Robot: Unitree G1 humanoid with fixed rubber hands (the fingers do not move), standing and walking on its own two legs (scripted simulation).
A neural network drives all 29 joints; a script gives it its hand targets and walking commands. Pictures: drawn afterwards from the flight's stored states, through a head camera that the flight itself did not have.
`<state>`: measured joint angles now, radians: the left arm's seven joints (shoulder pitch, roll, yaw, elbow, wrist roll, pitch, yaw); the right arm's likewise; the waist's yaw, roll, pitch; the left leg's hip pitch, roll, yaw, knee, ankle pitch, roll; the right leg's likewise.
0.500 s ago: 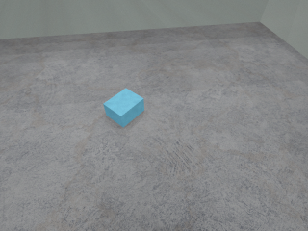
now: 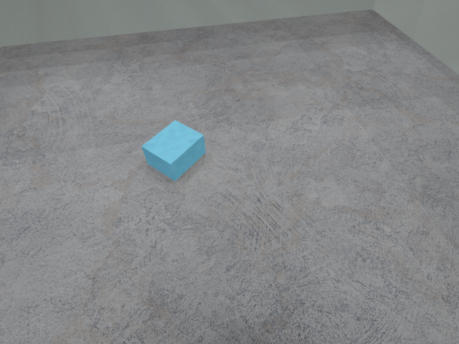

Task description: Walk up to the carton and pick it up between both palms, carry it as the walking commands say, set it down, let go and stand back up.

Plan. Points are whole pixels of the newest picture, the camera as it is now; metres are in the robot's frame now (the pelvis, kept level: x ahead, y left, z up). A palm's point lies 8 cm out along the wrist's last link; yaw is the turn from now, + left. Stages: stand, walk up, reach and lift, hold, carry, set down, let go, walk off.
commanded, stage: walk up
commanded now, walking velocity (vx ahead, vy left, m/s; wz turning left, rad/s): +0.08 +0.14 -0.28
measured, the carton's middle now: (175, 149) +1.18 +0.37 -0.69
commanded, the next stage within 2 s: none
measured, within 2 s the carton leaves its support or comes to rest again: neither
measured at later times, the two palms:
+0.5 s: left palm out of the picture +0.14 +0.33 -0.13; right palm out of the picture +0.01 -0.13 -0.13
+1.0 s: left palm out of the picture +0.24 +0.52 -0.14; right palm out of the picture +0.14 +0.00 -0.12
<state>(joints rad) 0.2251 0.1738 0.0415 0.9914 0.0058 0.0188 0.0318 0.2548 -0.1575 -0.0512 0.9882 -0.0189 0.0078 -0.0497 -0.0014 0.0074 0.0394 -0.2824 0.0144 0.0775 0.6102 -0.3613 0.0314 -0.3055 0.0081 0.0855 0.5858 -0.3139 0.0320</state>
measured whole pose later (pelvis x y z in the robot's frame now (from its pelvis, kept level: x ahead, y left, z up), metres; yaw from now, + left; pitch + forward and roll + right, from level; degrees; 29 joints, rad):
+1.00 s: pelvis +0.17 +0.26 +0.00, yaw -20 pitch +2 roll -1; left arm 0.32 0.28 0.07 1.04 0.02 0.05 0.07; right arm 0.21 -0.20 -0.06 0.95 -0.03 0.04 0.03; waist 0.02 -0.05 0.05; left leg -0.36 0.04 0.13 0.62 -0.31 0.04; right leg -0.42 -0.10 0.08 0.89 -0.51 0.00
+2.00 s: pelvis +0.47 +0.56 +0.00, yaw -30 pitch +3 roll +1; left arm 0.22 0.15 0.05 0.98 0.03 0.03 0.09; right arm 0.29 -0.17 -0.04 1.05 -0.04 0.07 0.00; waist -0.02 0.06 0.01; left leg -0.35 -0.09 0.11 0.74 -0.41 0.04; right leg -0.29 -0.03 -0.15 0.56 -0.33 -0.06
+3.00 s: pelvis +0.86 +0.57 -0.01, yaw -28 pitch +1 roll -2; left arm 0.12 0.16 0.04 1.00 0.02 0.03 0.00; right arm 0.53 -0.08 -0.04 1.18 -0.02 -0.02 -0.08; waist -0.08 0.01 0.07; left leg -0.07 0.07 0.10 0.63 -0.50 0.00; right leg -0.36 0.02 -0.16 0.51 -0.11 -0.04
